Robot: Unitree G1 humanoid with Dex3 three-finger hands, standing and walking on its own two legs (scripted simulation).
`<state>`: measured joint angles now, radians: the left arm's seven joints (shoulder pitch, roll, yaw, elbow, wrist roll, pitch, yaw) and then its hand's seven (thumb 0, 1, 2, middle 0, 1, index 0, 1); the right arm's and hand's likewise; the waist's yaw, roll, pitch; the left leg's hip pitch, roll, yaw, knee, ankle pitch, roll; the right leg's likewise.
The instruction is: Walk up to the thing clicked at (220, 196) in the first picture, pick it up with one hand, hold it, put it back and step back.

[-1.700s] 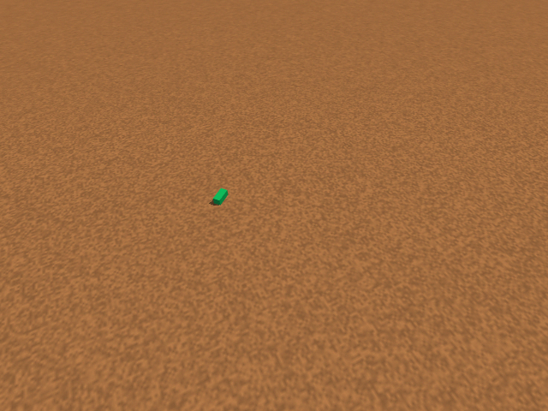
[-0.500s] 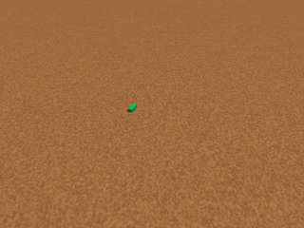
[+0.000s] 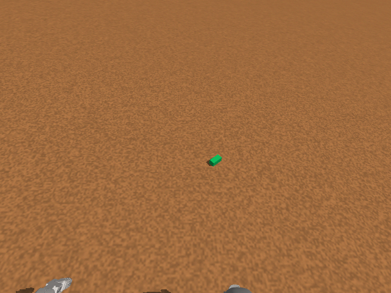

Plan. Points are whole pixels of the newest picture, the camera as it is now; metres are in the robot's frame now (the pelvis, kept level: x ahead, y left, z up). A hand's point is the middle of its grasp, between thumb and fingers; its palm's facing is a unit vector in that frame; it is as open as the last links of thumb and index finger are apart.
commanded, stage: walk up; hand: left
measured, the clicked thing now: (215, 160) +1.12 -0.19 -0.76
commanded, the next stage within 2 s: none
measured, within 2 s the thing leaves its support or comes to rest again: neither
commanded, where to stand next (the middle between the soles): +1.01 -0.65 m, yaw +42 degrees
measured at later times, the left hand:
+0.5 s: hand out of the picture +0.15 +0.15 -0.17, palm faces +0.31 -0.89 -0.34, open 7.4 cm
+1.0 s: hand (192, 211) +0.40 +0.01 -0.17, palm faces +0.43 -0.80 -0.41, open 7.3 cm
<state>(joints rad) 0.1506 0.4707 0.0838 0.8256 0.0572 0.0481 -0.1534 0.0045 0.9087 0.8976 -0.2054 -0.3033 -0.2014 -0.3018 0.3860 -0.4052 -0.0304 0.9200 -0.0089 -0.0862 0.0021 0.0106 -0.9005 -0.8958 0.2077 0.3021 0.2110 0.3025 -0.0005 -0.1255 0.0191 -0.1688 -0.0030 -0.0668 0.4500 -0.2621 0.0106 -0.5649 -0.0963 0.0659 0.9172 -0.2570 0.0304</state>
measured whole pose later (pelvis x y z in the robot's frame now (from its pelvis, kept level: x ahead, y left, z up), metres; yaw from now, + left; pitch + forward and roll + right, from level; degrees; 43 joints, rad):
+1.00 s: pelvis +0.45 -0.30 -0.05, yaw +30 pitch -1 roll -1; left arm 0.24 0.47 0.13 0.72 0.06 0.04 -0.09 0.00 0.91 0.90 -0.20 -0.30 -0.20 -0.30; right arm 0.35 -0.52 -0.07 0.94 -0.02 -0.03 -0.11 0.01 -0.90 -0.90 0.21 0.30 0.21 0.30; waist 0.02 -0.02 0.06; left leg -0.56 0.09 -0.19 1.20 -0.53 0.05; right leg -0.47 -0.07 -0.07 0.92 -0.43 0.02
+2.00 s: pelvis +0.80 -0.55 -0.03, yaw +39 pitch -1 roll +1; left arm 0.35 0.43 0.08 0.75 0.07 0.10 -0.06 0.01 0.91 0.90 -0.21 -0.30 -0.20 -0.30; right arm 0.33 -0.41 -0.03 0.92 -0.02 -0.10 -0.10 0.01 -0.90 -0.90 0.21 0.30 0.21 0.30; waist 0.06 -0.09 0.12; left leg -0.43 -0.03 0.11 0.71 -0.26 0.09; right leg -0.38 0.05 -0.04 0.94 -0.48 -0.04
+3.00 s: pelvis +0.98 -0.73 -0.03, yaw +44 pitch -2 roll +0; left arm 0.16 0.40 0.01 0.95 0.02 -0.06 0.03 0.00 0.90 0.90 -0.21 -0.30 -0.21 -0.30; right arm 0.05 -0.39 -0.03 0.94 0.00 0.02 0.01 0.01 -0.91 -0.90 0.20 0.30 0.21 0.30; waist 0.02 0.03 0.10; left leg -0.39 0.00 0.00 0.80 -0.44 0.05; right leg -0.32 -0.05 -0.07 0.77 -0.41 -0.01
